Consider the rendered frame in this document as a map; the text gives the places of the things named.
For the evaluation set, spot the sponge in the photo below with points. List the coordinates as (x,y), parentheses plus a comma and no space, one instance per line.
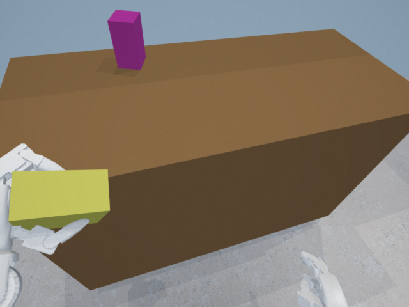
(54,199)

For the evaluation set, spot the right robot hand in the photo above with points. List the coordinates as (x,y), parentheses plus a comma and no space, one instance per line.
(326,291)

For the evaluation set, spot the table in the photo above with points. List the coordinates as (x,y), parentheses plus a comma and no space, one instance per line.
(210,144)

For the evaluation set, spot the left robot hand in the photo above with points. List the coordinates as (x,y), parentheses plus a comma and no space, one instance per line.
(41,239)

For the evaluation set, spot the left robot forearm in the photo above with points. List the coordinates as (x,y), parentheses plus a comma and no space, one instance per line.
(10,279)

